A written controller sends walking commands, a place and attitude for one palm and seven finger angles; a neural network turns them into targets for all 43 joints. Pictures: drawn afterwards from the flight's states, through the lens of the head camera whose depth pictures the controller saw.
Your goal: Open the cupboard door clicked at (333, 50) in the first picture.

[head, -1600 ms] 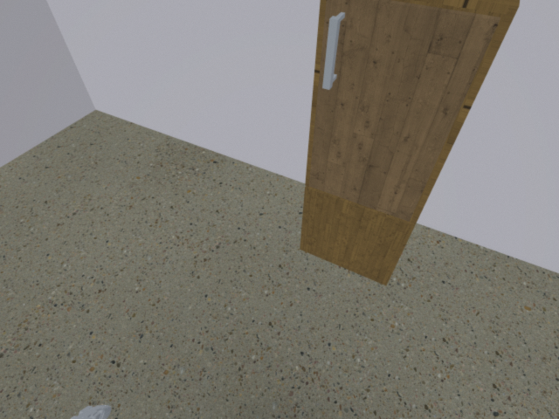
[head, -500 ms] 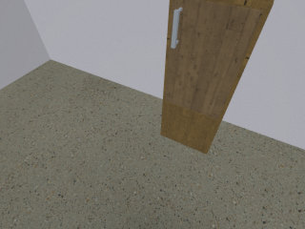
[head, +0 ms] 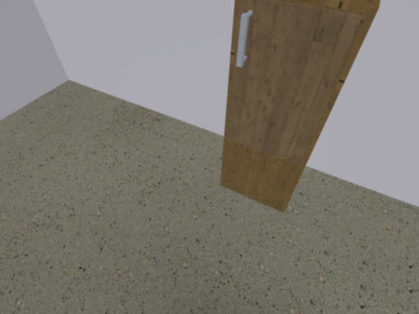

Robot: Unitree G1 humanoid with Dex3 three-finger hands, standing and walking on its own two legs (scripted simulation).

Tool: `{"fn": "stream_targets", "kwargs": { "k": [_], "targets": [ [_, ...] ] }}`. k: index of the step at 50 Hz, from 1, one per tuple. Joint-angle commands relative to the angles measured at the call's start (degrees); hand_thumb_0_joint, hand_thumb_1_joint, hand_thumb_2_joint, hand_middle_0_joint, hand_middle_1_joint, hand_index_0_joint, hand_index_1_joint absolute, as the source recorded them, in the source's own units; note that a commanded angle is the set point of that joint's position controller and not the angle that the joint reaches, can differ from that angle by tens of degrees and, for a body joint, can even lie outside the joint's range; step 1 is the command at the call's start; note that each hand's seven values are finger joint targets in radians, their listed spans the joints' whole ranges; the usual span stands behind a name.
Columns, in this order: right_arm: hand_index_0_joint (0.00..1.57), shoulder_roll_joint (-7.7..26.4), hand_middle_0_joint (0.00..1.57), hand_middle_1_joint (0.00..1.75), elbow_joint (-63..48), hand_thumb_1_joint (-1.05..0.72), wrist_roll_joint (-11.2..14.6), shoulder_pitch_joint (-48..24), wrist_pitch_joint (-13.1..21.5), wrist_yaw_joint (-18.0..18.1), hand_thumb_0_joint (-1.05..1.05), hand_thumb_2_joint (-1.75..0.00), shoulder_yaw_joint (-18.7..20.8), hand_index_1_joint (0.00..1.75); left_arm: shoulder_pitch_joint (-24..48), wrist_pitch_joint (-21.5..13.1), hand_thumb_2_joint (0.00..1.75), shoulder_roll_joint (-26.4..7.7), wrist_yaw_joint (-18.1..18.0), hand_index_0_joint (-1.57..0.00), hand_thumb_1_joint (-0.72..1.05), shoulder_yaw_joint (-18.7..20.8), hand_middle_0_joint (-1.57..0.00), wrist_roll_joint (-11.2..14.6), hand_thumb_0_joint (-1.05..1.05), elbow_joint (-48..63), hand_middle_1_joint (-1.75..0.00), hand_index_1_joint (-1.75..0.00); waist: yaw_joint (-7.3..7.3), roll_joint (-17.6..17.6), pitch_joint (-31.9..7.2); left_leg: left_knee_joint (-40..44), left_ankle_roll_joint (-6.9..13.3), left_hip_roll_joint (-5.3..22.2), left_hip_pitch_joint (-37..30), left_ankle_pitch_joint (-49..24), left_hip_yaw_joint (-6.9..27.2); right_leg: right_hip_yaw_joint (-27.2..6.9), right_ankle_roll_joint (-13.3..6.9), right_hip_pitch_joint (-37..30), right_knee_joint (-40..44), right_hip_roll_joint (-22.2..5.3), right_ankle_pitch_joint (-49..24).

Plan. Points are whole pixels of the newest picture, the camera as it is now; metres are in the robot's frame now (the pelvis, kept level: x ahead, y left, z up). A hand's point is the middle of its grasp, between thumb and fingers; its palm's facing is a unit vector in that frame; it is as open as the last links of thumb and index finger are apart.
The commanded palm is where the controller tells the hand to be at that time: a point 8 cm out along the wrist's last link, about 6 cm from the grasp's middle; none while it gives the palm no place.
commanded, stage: turn to face it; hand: left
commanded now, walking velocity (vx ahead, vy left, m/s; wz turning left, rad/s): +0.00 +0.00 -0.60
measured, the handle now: (244, 39) +0.88 -0.05 +0.13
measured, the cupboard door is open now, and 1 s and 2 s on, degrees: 0 0 0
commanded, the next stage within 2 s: take the last steps up to it in 0.74 s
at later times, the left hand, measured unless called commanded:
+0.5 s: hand out of the picture +0.03 +0.17 -0.17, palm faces -0.16 -0.96 -0.24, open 7.4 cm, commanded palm none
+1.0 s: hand out of the picture +0.10 +0.20 -0.17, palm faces -0.37 -0.90 -0.21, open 7.4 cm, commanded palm none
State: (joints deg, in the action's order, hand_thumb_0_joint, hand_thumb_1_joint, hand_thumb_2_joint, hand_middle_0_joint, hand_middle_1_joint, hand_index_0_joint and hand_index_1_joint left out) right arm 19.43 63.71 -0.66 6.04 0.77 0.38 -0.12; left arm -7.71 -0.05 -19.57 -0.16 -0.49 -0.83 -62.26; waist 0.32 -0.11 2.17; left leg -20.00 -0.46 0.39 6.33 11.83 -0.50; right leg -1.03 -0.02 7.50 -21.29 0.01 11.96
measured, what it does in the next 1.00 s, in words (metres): steps on the spot, turning right: left foot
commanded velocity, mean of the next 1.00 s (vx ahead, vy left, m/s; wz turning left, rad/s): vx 0.05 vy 0.01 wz -0.31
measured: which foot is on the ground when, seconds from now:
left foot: down 0.00-0.30, up 0.32-0.70, down 0.72-1.00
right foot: down 0.00-0.72, up 0.74-1.00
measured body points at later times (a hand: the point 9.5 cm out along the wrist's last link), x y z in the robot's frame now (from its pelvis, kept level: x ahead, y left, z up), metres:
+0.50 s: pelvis -0.03 -0.02 -0.01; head +0.00 -0.04 +0.44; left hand +0.04 +0.22 -0.15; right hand -0.01 -0.28 -0.17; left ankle -0.03 +0.13 -0.68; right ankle -0.01 -0.11 -0.75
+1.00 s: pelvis -0.04 +0.04 +0.00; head -0.02 +0.05 +0.45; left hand +0.12 +0.25 -0.16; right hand -0.12 -0.18 -0.15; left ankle -0.03 +0.14 -0.75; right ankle -0.11 -0.08 -0.71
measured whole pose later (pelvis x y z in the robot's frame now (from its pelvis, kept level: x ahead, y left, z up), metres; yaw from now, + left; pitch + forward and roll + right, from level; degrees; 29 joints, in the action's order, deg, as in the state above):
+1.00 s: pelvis -0.04 +0.04 +0.00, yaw -23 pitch +0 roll -2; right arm 9.4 58.1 -2.1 17.7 1.0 1.8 1.2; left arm -12.9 3.2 -13.5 0.6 3.4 -1.9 -56.0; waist -1.2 -0.5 0.4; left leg -25.3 1.8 2.3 9.0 16.4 -5.5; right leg 1.8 1.2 19.7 -45.6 -0.9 25.6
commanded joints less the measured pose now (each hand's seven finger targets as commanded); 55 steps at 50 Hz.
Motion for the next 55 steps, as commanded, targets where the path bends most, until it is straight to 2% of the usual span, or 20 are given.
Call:
{"fn": "stream_targets", "kwargs": {
  "k": [1,9,13,14,15,16,17,19,21,31,34,35,36,37,40,42,47,52,53,55],
  "targets": [
    [0.20,6.1,0.20,0.30,-3.6,-0.90,0.1,0.9,0.4,1.0,0.00,-0.90,1.9,0.30,-0.2,0.0,0.90,-6.7,-0.8,-0.20,0.90,2.1,-0.20,0.1,0.00,4.2,-0.30,-0.30,-0.66,-0.4,-4.4,-1.4,0.8,7.3,-2.0,-12.5,2.0,-6.7,-1.6,2.5,-0.9,-6.2,-17.1],
    [0.20,6.9,0.20,0.30,-9.9,-0.90,-0.1,1.4,-1.4,1.6,0.00,-0.90,4.6,0.30,-4.1,2.4,0.90,-4.0,0.1,-0.20,0.90,3.6,-0.20,-0.3,0.00,9.9,-0.30,-0.30,-0.12,5.8,-2.5,-3.3,4.2,14.1,2.2,-6.1,2.6,-5.1,-0.6,12.9,-17.1,-0.8,-8.0],
    [0.20,6.2,0.20,0.30,-12.6,-0.90,-0.4,-2.3,-1.2,1.3,0.00,-0.90,5.3,0.30,-9.4,2.5,0.90,-1.6,0.7,-0.20,0.90,4.7,-0.20,-0.5,0.00,10.8,-0.30,-0.30,3.19,8.1,-1.5,-7.7,6.9,18.5,11.2,-10.1,1.4,-0.6,0.0,6.6,-20.7,-1.7,9.8],
    [0.20,5.3,0.20,0.30,-13.4,-0.90,-0.4,-3.2,-1.5,1.2,0.00,-0.90,5.3,0.30,-12.8,1.9,0.90,-2.5,0.6,-0.20,0.90,5.3,-0.20,-0.8,0.00,10.2,-0.30,-0.30,4.90,1.8,-1.4,-18.1,3.2,13.7,14.8,-5.6,-3.3,-4.2,-1.0,3.0,-11.5,-3.4,-2.7],
    [0.20,0.7,0.20,0.30,-14.6,-0.90,0.1,-0.7,-1.9,1.0,0.00,-0.90,4.7,0.30,-13.6,1.0,0.90,-8.4,-0.2,-0.20,0.90,6.2,-0.20,-1.6,0.00,10.6,-0.30,-0.30,3.80,-18.1,-2.6,-34.1,-2.1,3.3,24.1,13.6,-8.9,-25.0,-5.2,0.4,-0.5,-15.9,-14.6],
    [0.20,1.0,0.20,0.30,-15.1,-0.90,0.1,-2.3,-2.5,1.2,0.00,-0.90,4.5,0.30,-14.9,0.9,0.90,-8.6,-0.8,-0.20,0.90,6.2,-0.20,-0.6,0.00,10.8,-0.30,-0.30,5.07,-18.5,-2.8,-41.7,-2.0,0.4,23.7,22.4,-0.2,-33.1,-8.3,5.5,6.1,-18.6,-15.7],
    [0.20,0.9,0.20,0.30,-14.8,-0.90,0.3,-2.6,-2.7,1.2,0.00,-0.90,4.8,0.30,-12.0,1.2,0.90,-7.5,-1.1,-0.20,0.90,6.1,-0.20,-0.6,0.00,11.5,-0.30,-0.30,3.49,-13.1,-0.6,-45.7,-1.5,1.5,24.9,19.4,3.4,-33.5,-10.7,7.8,7.3,-17.9,-6.9],
    [0.20,0.6,0.20,0.30,-12.8,-0.90,-0.1,0.9,-2.3,0.8,0.00,-0.90,4.9,0.30,-6.6,0.9,0.90,-4.7,-1.0,-0.20,0.90,5.7,-0.20,-0.4,0.00,13.1,-0.30,-0.30,0.31,-6.2,-1.7,-46.6,-1.9,2.8,24.5,11.5,3.4,-25.1,-10.9,6.5,4.5,-13.3,-4.9],
    [0.20,-0.7,0.20,0.30,-11.7,-0.90,-0.3,3.2,-2.2,0.8,0.00,-0.90,4.7,0.30,-6.0,0.7,0.90,-3.4,-1.2,-0.20,0.90,5.7,-0.20,-0.5,0.00,13.5,-0.30,-0.30,-0.03,-6.4,-4.7,-43.4,-2.5,2.6,21.6,9.5,1.9,-20.8,-9.8,5.6,3.6,-11.1,-6.1],
    [0.20,-3.0,0.20,0.30,-11.9,-0.90,0.5,4.5,-1.2,1.6,0.00,-0.90,4.0,0.30,-9.0,1.5,0.90,-3.3,-1.0,-0.20,0.90,6.7,-0.20,-1.0,0.00,12.2,-0.30,-0.30,1.51,-8.7,-5.8,-19.6,-1.1,0.3,13.9,12.6,0.3,-24.5,-10.4,4.2,3.5,-9.6,-8.0],
    [0.20,-2.9,0.20,0.30,-9.7,-0.90,0.7,11.6,-0.5,2.1,0.00,-0.90,3.9,0.30,-5.9,1.9,0.90,-2.6,-0.9,-0.20,0.90,6.5,-0.20,-0.5,0.00,12.6,-0.30,-0.30,-1.85,-7.2,-6.3,-5.2,0.1,-0.1,1.2,4.4,-0.3,-22.0,-6.2,11.8,1.5,-6.3,-1.4],
    [0.20,-1.3,0.20,0.30,-9.6,-0.90,0.5,13.2,0.0,2.2,0.00,-0.90,4.1,0.30,-5.2,2.1,0.90,-0.7,-0.8,-0.20,0.90,6.1,-0.20,-0.3,0.00,13.2,-0.30,-0.30,-2.59,-2.2,-5.8,0.0,1.5,4.3,-3.5,5.9,4.0,-18.3,-3.9,18.0,-2.4,-2.6,5.2],
    [0.20,3.2,0.20,0.30,-10.6,-0.90,-0.4,12.6,0.1,2.2,0.00,-0.90,4.8,0.30,-5.2,2.3,0.90,2.2,-0.2,-0.20,0.90,5.6,-0.20,0.0,0.00,14.3,-0.30,-0.30,-2.43,11.2,-2.8,6.5,5.8,15.6,-4.6,11.0,17.8,-10.4,-1.0,27.6,-13.5,4.3,12.0],
    [0.20,5.3,0.20,0.30,-12.3,-0.90,-0.6,9.7,-0.3,2.0,0.00,-0.90,5.1,0.30,-4.6,2.3,0.90,2.0,-0.1,-0.20,0.90,5.9,-0.20,-0.4,0.00,14.9,-0.30,-0.30,-1.87,15.5,-0.5,10.3,10.3,24.2,4.6,12.3,24.0,-3.0,1.3,26.7,-27.3,5.1,16.6],
    [0.20,0.2,0.20,0.30,-13.2,-0.90,-0.8,3.1,0.2,2.4,0.00,-0.90,3.4,0.30,-7.1,2.7,0.90,1.0,0.6,-0.20,0.90,6.8,-0.20,-1.2,0.00,11.6,-0.30,-0.30,2.10,7.1,2.1,7.3,9.2,16.1,12.6,0.3,11.7,-3.5,2.2,23.0,-43.7,1.9,10.4],
    [0.20,-0.3,0.20,0.30,-12.1,-0.90,-0.9,5.0,0.6,2.4,0.00,-0.90,3.4,0.30,-7.4,2.6,0.90,2.9,0.7,-0.20,0.90,5.9,-0.20,-0.7,0.00,10.9,-0.30,-0.30,1.46,8.3,0.3,3.8,9.0,13.5,6.3,-11.3,6.3,-1.6,2.7,23.3,-40.8,0.9,9.9],
    [0.20,0.5,0.20,0.30,-6.8,-0.90,-1.3,16.7,0.9,1.9,0.00,-0.90,3.8,0.30,-0.5,1.3,0.90,5.4,1.2,-0.20,0.90,3.6,-0.20,-0.9,0.00,12.0,-0.30,-0.30,-3.63,9.0,0.6,5.0,10.7,15.6,-1.6,-4.5,8.7,4.0,1.4,20.0,-24.2,-0.7,14.9],
    [0.20,-0.4,0.20,0.30,-4.2,-0.90,-0.8,16.8,0.8,1.1,0.00,-0.90,3.5,0.30,-7.1,-0.3,0.90,6.1,1.1,-0.20,0.90,3.5,-0.20,-0.6,0.00,8.1,-0.30,-0.30,0.11,6.9,0.3,-0.2,7.2,12.0,7.0,5.3,5.8,7.1,-0.3,1.3,-3.3,0.1,6.0],
    [0.20,-2.2,0.20,0.30,-4.0,-0.90,-0.5,16.7,1.0,0.9,0.00,-0.90,3.1,0.30,-10.3,-0.9,0.90,4.3,0.7,-0.20,0.90,4.0,-0.20,-0.7,0.00,6.5,-0.30,-0.30,1.58,2.7,-0.3,-5.6,5.1,9.6,14.3,8.2,3.2,3.3,-1.5,-8.1,0.2,-3.4,4.8],
    [0.20,-4.9,0.20,0.30,-8.2,-0.90,-0.5,10.6,1.4,0.2,0.00,-0.90,2.6,0.30,-21.2,-1.5,0.90,-4.3,-0.6,-0.20,0.90,5.9,-0.20,-0.7,0.00,3.3,-0.30,-0.30,6.59,-13.7,0.5,-28.2,0.4,2.0,34.7,23.0,-6.1,-23.7,-10.9,-17.6,10.9,-25.6,14.3]
  ]
}}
